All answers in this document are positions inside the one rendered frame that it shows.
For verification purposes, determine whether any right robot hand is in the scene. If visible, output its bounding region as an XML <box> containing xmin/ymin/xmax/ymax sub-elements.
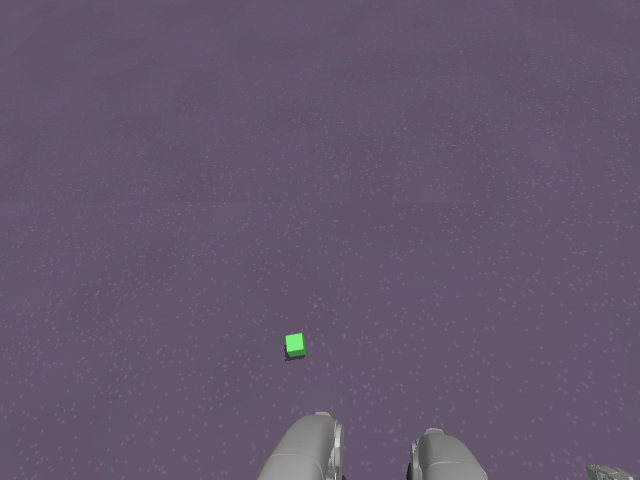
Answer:
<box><xmin>586</xmin><ymin>464</ymin><xmax>633</xmax><ymax>480</ymax></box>

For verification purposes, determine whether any cube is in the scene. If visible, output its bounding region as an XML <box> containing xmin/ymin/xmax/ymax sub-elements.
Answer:
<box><xmin>286</xmin><ymin>333</ymin><xmax>306</xmax><ymax>357</ymax></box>

